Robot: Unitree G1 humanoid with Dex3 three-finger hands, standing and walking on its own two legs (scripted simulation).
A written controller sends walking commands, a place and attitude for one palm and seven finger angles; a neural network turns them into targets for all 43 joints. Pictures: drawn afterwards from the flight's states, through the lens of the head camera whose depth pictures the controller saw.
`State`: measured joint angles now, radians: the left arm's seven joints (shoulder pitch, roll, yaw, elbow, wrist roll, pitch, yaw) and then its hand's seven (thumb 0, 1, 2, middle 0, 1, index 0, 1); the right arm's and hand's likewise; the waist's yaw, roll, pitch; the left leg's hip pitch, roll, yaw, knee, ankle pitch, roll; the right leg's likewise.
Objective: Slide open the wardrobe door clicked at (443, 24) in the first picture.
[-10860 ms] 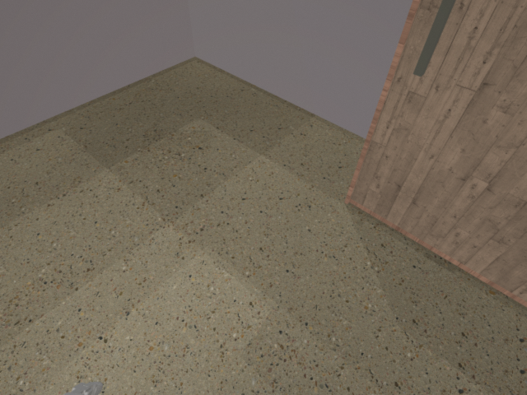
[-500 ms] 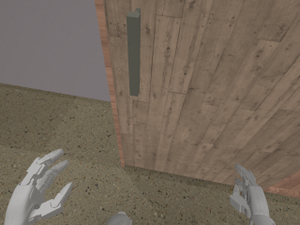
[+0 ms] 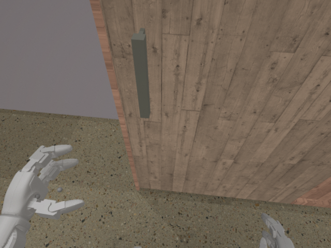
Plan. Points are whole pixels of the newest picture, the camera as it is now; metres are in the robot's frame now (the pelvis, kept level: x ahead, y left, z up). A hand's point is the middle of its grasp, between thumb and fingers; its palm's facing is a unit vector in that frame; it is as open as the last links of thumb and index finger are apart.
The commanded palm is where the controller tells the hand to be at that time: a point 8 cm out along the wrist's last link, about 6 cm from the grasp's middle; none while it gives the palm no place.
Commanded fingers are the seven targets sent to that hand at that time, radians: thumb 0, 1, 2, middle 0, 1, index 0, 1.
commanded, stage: raise the hand with hooked fingers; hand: left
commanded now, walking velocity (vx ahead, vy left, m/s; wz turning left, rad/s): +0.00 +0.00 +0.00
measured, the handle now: (143, 78) +0.50 +0.09 +0.14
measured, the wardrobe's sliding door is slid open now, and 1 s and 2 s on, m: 0.00 0.00 0.00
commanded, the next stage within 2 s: move the hooked fingers beside the handle in 1.10 s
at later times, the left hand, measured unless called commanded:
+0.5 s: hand (21, 153) +0.26 +0.29 +0.15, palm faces +0.04 -1.00 -0.08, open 13.9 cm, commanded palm +0.22 +0.34 +0.16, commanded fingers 0.00 -0.50 0.30 -0.30 -1.20 -0.30 -1.20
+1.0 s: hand (32, 140) +0.27 +0.27 +0.16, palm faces +0.04 -1.00 -0.07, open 13.9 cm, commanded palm +0.24 +0.31 +0.17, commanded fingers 0.00 -0.50 0.30 -0.30 -1.20 -0.30 -1.20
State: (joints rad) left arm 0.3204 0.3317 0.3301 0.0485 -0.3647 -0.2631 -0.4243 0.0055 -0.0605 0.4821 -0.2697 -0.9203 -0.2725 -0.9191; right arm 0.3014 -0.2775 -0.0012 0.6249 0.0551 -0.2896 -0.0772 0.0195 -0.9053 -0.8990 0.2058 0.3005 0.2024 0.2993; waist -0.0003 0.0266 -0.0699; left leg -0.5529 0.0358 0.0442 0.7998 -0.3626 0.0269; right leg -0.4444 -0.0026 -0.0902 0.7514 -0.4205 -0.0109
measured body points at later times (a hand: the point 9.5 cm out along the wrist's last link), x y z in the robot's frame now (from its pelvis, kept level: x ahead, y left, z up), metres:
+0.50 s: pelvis +0.00 +0.02 +0.02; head +0.00 +0.02 +0.47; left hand +0.25 +0.35 +0.15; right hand +0.19 -0.20 -0.04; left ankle +0.03 +0.10 -0.71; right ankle -0.02 -0.11 -0.71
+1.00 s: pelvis +0.00 -0.01 +0.03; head +0.00 -0.02 +0.48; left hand +0.27 +0.32 +0.17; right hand +0.18 -0.25 -0.05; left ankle +0.03 +0.10 -0.71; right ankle -0.02 -0.11 -0.71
